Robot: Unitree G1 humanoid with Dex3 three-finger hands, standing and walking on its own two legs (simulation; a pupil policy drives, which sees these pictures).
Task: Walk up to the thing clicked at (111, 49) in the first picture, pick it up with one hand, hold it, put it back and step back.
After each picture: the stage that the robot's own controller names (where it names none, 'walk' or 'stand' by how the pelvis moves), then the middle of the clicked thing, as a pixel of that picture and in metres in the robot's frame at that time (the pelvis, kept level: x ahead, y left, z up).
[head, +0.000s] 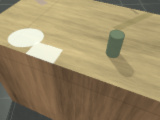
stand; (114, 44) +0.59 -0.12 +0.01
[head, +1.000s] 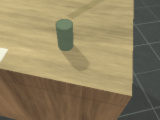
rise first; (65, 35) +0.55 +0.12 +0.04
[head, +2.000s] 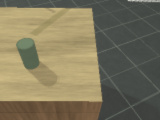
stand; (28, 54) +0.49 +0.24 +0.03
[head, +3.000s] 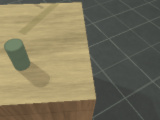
stand; (18, 55) +0.47 +0.27 +0.02
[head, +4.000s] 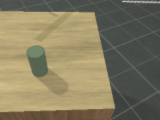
stand; (38, 62) +0.46 +0.20 +0.02
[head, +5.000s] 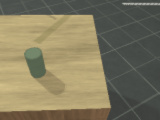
stand; (35, 63) +0.47 +0.21 +0.01
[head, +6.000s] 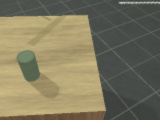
stand; (29, 66) +0.45 +0.23 +0.01
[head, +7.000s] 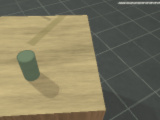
stand; (29, 66) +0.45 +0.23 +0.01
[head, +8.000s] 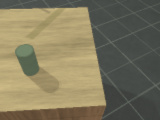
rise first; (28, 60) +0.46 +0.23 +0.01
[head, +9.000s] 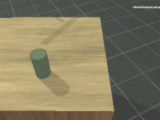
rise first; (41, 64) +0.46 +0.22 +0.02
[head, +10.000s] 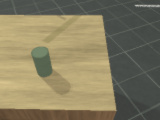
go down; (42, 62) +0.46 +0.21 +0.02
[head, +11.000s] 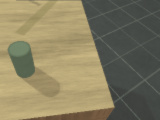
go down; (22, 60) +0.43 +0.20 +0.05
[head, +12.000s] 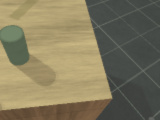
close in; (15, 46) +0.45 +0.21 +0.07
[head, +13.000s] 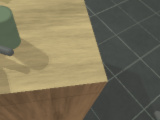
close in; (5, 29) +0.49 +0.21 +0.10
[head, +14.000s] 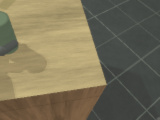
lift; (2, 34) +0.48 +0.22 +0.10
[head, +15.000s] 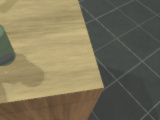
lift; out of the picture +0.44 +0.23 +0.09
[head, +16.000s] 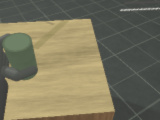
lift; (22, 57) +0.33 +0.18 +0.21
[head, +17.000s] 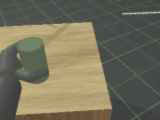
hold; (34, 61) +0.33 +0.15 +0.20
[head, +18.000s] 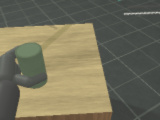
hold; (32, 66) +0.32 +0.16 +0.19
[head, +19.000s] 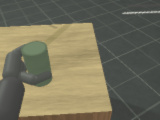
crouch; (38, 64) +0.33 +0.15 +0.18
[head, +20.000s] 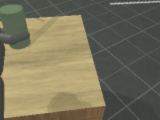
crouch; (15, 27) +0.45 +0.20 +0.22
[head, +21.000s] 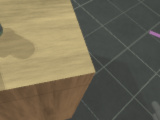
lower; out of the picture +0.52 +0.22 +0.11
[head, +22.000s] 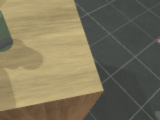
lower; out of the picture +0.49 +0.22 +0.09
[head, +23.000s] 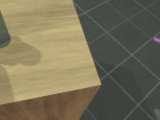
lower; out of the picture +0.50 +0.22 +0.09
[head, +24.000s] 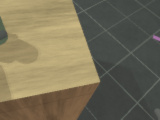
lower; out of the picture +0.51 +0.22 +0.10
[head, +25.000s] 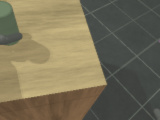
open; (5, 24) +0.50 +0.20 +0.10
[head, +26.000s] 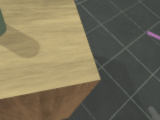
sink last; out of the picture +0.51 +0.22 +0.10
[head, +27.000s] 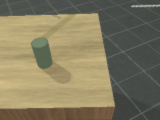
sink last; (42, 53) +0.50 +0.21 +0.06
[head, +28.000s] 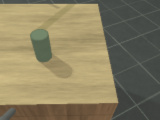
stand; (41, 46) +0.50 +0.20 +0.06
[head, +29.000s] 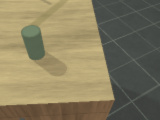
stand; (34, 43) +0.49 +0.21 +0.08
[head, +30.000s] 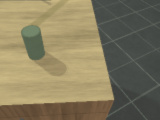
stand; (33, 43) +0.50 +0.21 +0.08
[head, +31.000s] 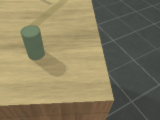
stand; (33, 43) +0.49 +0.21 +0.08
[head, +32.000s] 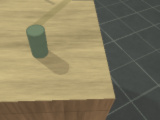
stand; (38, 42) +0.51 +0.20 +0.07
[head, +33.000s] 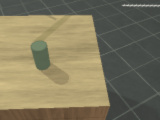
walk; (41, 55) +0.51 +0.20 +0.01
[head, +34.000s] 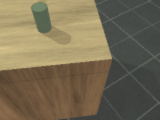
walk; (42, 18) +0.64 +0.21 +0.03
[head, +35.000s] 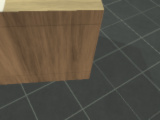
walk; out of the picture +0.98 +0.20 +0.03
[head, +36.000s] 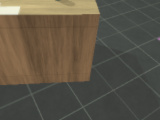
stand; out of the picture +1.13 +0.24 +0.02
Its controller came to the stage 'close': yes
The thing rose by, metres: 0.20
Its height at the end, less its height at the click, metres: +0.00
